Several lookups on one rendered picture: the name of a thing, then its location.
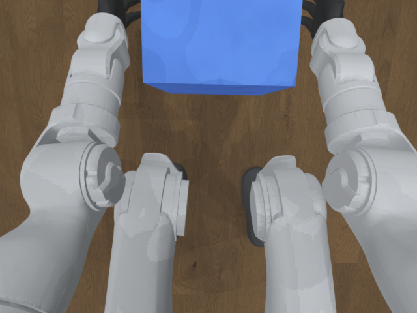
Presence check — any carton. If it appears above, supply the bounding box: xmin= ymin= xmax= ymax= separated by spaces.
xmin=141 ymin=0 xmax=303 ymax=95

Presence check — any right robot hand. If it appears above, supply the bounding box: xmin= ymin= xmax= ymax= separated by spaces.
xmin=301 ymin=0 xmax=345 ymax=39

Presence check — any right robot forearm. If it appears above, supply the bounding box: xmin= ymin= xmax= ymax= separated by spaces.
xmin=309 ymin=18 xmax=417 ymax=155

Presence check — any robot left upper arm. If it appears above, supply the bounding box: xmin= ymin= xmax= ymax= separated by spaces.
xmin=0 ymin=141 xmax=126 ymax=313

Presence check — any robot right upper arm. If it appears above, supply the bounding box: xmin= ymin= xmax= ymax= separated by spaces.
xmin=322 ymin=147 xmax=417 ymax=313

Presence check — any right robot thigh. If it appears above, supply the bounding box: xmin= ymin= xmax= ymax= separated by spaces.
xmin=250 ymin=167 xmax=337 ymax=313

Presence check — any left robot forearm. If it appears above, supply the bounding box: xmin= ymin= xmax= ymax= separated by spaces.
xmin=20 ymin=12 xmax=130 ymax=197

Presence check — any robot left shin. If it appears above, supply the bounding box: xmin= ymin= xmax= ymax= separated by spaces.
xmin=114 ymin=153 xmax=179 ymax=223

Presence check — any left robot hand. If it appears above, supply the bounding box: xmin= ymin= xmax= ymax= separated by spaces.
xmin=97 ymin=0 xmax=141 ymax=29

